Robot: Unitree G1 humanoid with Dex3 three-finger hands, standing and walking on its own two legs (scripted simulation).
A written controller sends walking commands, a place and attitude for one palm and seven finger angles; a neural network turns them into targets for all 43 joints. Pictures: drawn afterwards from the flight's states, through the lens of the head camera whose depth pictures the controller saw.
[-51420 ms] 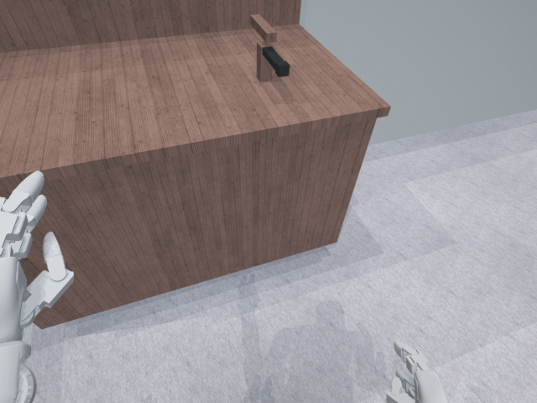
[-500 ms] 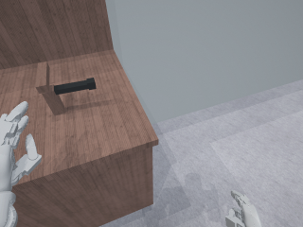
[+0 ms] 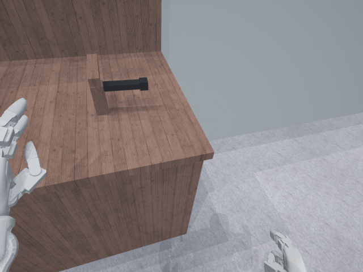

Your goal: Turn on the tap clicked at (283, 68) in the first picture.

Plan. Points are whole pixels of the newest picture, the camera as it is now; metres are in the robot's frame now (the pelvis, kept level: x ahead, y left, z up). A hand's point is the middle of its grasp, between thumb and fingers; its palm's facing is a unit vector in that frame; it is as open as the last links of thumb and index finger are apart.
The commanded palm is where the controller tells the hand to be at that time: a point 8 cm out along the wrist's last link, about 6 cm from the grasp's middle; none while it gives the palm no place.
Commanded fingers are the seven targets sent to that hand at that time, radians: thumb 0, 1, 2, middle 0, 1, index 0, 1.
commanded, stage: step back with the hand held close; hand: left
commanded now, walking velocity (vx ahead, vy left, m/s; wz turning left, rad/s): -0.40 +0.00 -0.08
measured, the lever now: (143, 83) +0.60 +0.17 +0.10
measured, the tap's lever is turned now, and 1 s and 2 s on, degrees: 86 86 86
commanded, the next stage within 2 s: stop stepping back and stand still in 0.22 s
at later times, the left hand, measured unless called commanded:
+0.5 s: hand out of the picture +0.10 +0.35 +0.18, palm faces +0.37 -0.90 -0.24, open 7.4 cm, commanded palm +0.05 +0.38 +0.18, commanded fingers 0.00 0.90 0.90 -0.20 -0.30 -0.20 -0.30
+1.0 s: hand out of the picture +0.00 +0.39 +0.17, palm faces +0.40 -0.88 -0.24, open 7.4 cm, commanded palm -0.05 +0.44 +0.18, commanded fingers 0.00 0.90 0.90 -0.20 -0.30 -0.20 -0.30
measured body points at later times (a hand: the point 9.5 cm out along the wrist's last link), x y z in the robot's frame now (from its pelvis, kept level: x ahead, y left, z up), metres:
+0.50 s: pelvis -0.13 +0.11 -0.03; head -0.13 +0.16 +0.42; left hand +0.07 +0.40 +0.19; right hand +0.01 -0.15 -0.09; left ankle -0.04 +0.21 -0.74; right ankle -0.14 -0.07 -0.72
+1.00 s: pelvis -0.22 +0.16 -0.01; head -0.26 +0.17 +0.44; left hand -0.02 +0.44 +0.18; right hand -0.08 -0.10 -0.08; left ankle -0.23 +0.31 -0.74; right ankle -0.21 +0.09 -0.73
